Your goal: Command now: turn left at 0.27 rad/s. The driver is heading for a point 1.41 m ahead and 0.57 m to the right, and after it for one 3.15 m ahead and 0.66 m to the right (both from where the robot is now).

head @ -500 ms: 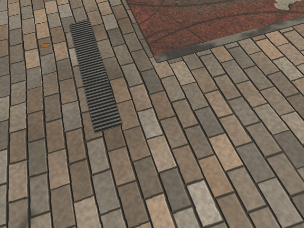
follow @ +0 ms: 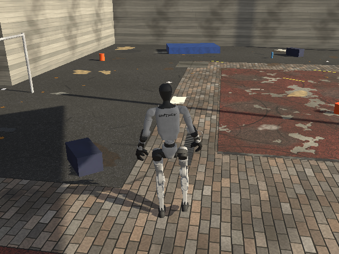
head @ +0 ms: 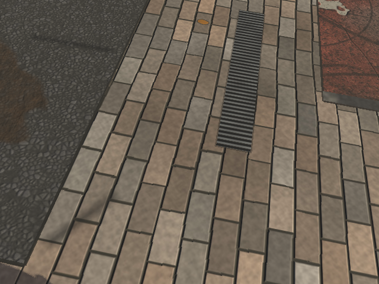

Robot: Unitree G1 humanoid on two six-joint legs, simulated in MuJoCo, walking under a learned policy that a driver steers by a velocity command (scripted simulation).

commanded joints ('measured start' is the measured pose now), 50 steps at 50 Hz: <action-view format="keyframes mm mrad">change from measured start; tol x16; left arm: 1 57 71 15 -14 -8 0 -7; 17 53 16 11 -43 -26 -16 -33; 21 213 232 80 -33 -17 -40 -16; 25 2 129 54 -88 -31 -12 4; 50 -10 114 23 -65 28 -70 -32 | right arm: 1 -7 -85 -10 -40 -4 -27 -11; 38 -107 -122 1 -27 -10 -40 -27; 50 77 -153 -11 65 -28 -90 -6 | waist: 1 -9 149 -167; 17 1 138 -127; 20 51 -258 -94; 23 -13 -6 -66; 42 -6 -110 -154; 46 -85 293 -163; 50 -35 180 -39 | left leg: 1 154 231 -136 -178 535 115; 6 97 260 -89 -218 285 104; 17 140 335 -7 -10 457 91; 18 77 295 44 85 340 30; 20 -389 -30 88 489 -421 -101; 22 -425 38 -55 660 -316 -106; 38 -306 -17 -105 296 -95 -118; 44 171 -3 -81 -77 -48 -66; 46 304 377 -696 -364 -687 59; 50 115 249 -480 -353 -455 58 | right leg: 1 6 12 17 -11 68 -8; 16 162 66 -29 -415 -62 -90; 18 307 72 26 -655 148 -124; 20 470 -288 658 -776 772 -352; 26 449 -64 385 -740 680 -283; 34 443 -24 545 -708 517 -265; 42 348 13 631 -630 697 -204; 45 3 181 487 -435 -302 -130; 47 -197 245 292 -73 -157 -105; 50 -152 171 228 -38 64 -75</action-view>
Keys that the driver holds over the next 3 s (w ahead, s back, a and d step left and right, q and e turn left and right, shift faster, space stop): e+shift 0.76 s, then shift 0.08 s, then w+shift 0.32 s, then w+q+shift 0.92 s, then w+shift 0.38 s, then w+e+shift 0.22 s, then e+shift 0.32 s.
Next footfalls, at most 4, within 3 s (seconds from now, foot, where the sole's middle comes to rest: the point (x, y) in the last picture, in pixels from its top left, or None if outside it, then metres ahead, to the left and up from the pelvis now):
0.38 right None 0.01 -0.10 -0.78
0.90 left None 0.17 0.02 -0.78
1.36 right None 0.16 -0.32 -0.78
1.82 left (289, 239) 0.61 -0.38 -0.78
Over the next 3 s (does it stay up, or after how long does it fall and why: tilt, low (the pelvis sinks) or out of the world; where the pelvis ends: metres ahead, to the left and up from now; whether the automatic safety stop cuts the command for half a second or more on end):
stays up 1.44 -0.43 -0.01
